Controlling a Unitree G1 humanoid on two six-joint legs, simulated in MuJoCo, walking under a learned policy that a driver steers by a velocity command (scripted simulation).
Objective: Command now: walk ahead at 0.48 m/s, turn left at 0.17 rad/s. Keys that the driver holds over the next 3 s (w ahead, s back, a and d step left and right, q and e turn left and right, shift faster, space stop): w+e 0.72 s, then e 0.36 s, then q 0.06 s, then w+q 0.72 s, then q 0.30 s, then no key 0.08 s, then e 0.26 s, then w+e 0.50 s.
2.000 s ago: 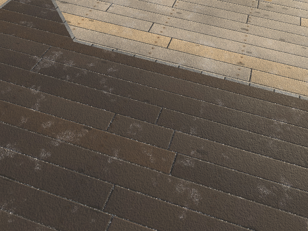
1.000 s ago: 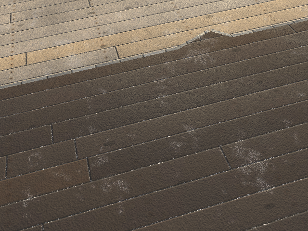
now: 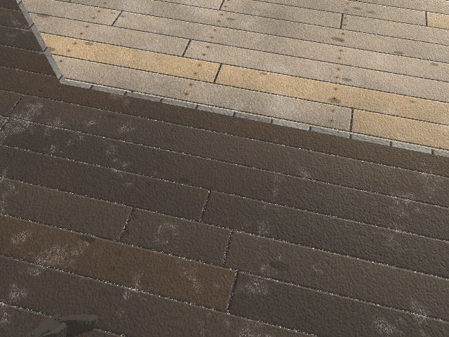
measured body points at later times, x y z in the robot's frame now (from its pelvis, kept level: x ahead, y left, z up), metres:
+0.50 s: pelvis +0.27 +0.04 +0.02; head +0.29 +0.05 +0.47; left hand +0.40 +0.30 -0.11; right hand +0.37 -0.25 -0.06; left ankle +0.32 +0.14 -0.72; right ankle +0.18 -0.09 -0.63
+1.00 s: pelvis +0.47 -0.07 +0.01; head +0.52 -0.11 +0.45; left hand +0.76 +0.08 -0.08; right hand +0.45 -0.39 -0.10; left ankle +0.49 +0.11 -0.62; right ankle +0.52 -0.17 -0.72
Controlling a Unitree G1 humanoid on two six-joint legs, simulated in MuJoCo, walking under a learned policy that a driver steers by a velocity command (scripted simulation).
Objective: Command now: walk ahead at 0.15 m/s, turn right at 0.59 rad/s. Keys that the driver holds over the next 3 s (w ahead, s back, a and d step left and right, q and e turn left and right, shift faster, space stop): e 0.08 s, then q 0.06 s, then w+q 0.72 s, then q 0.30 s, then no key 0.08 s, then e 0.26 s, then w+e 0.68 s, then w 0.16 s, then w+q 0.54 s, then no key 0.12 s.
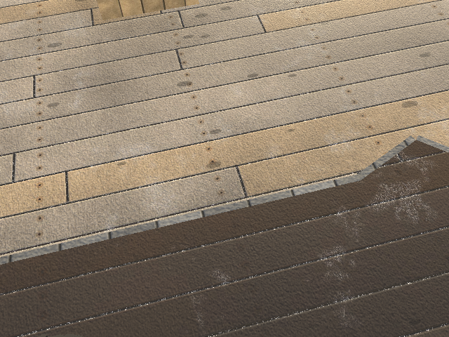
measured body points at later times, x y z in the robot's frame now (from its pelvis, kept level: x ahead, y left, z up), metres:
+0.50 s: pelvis +0.14 +0.06 +0.01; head +0.15 +0.08 +0.46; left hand +0.29 +0.33 -0.09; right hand +0.22 -0.22 -0.09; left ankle +0.11 +0.16 -0.73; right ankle +0.12 -0.07 -0.68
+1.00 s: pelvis +0.37 +0.04 +0.02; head +0.40 +0.05 +0.46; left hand +0.38 +0.34 -0.09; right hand +0.59 -0.19 -0.09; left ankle +0.34 +0.18 -0.65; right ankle +0.39 -0.06 -0.73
